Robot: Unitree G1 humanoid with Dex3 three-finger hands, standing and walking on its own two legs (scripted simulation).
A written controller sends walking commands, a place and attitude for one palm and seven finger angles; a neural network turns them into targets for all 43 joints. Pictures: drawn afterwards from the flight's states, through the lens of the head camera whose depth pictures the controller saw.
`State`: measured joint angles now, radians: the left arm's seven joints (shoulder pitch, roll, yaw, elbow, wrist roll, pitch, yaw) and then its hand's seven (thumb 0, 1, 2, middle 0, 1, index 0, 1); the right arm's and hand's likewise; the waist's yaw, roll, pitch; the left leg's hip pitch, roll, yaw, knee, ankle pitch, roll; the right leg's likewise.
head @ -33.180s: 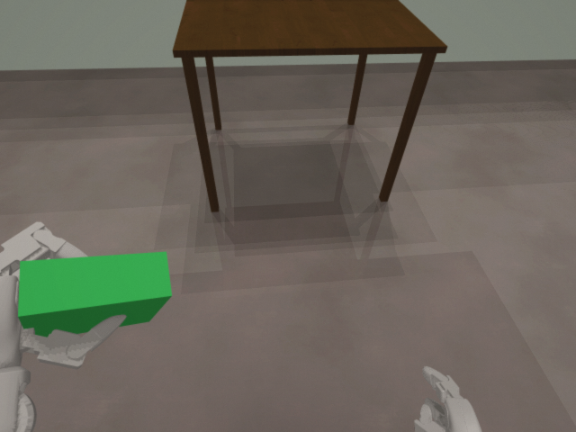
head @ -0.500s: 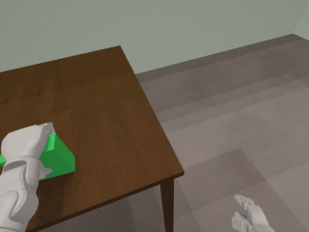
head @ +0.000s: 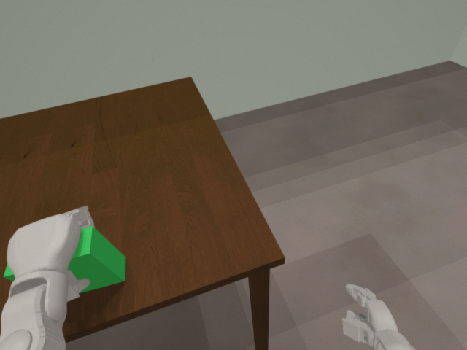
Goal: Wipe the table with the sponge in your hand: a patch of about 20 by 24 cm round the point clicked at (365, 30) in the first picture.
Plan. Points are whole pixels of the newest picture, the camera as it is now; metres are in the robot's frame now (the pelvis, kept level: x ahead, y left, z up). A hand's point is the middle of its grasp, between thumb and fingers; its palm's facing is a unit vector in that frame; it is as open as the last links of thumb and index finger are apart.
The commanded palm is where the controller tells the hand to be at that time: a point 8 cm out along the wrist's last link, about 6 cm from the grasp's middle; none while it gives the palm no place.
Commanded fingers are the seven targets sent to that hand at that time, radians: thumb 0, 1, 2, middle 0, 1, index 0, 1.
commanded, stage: lift the sponge slowly off the table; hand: left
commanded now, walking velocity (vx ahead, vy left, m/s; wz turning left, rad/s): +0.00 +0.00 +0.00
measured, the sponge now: (79, 269) +0.22 +0.29 +0.06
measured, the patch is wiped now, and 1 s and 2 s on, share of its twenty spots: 1.00 1.00 1.00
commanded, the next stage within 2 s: none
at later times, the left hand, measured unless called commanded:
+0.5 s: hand (70, 261) +0.21 +0.28 +0.10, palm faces +0.03 -0.08 -1.00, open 9.1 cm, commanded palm +0.18 +0.28 +0.16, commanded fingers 0.00 0.10 1.30 -1.20 -1.60 -1.20 -1.60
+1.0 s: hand (57, 253) +0.21 +0.29 +0.13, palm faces +0.06 -0.07 -1.00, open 9.1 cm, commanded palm +0.18 +0.29 +0.20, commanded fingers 0.00 0.10 1.30 -1.20 -1.60 -1.20 -1.60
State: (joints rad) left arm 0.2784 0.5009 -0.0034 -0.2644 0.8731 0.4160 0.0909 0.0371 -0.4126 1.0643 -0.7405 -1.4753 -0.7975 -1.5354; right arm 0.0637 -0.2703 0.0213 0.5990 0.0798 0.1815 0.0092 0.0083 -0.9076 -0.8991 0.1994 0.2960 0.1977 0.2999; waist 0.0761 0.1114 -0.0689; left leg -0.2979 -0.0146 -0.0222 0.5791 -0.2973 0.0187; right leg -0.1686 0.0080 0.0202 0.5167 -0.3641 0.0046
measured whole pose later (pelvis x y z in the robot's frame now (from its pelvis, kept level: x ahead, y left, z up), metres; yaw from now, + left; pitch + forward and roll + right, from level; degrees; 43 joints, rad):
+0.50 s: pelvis -0.01 -0.02 +0.00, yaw +1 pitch -1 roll +0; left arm 0.21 0.56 -0.01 -0.22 0.84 0.41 0.00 0.01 -0.44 1.06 -0.79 -1.43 -0.83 -1.50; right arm 0.06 -0.28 0.02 0.62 0.06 0.17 -0.04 0.01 -0.91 -0.90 0.20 0.30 0.20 0.30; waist 0.09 0.11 -0.03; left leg -0.25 0.00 -0.05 0.55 -0.27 -0.01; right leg -0.13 0.03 0.00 0.50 -0.35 -0.02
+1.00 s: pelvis -0.02 -0.02 +0.00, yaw +2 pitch -3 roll +0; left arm 0.12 0.60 0.02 -0.19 0.80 0.38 -0.05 -0.01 -0.46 1.06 -0.82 -1.40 -0.86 -1.47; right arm 0.03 -0.29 0.03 0.63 0.06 0.16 -0.07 0.01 -0.91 -0.90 0.20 0.30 0.20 0.30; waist 0.10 0.12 -0.01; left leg -0.23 0.00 -0.06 0.52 -0.24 -0.01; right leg -0.10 0.03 -0.01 0.48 -0.33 -0.03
